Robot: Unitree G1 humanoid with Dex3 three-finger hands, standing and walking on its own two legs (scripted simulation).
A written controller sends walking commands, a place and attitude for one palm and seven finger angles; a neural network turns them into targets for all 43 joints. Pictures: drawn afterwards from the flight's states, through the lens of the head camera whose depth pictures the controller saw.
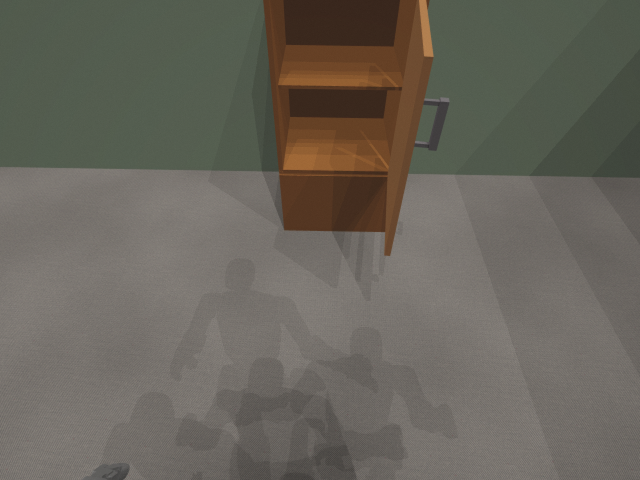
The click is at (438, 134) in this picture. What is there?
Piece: cupboard door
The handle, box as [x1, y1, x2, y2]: [414, 97, 449, 150]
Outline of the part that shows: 448,98 440,97 439,100 425,98 423,104 437,105 438,107 429,141 415,141 414,146 427,147 428,149 436,150 449,102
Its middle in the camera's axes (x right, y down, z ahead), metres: +0.25 -0.26 +0.89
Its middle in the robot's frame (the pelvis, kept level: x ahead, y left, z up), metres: +0.85 -0.21 +0.00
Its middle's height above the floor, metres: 0.77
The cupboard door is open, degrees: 83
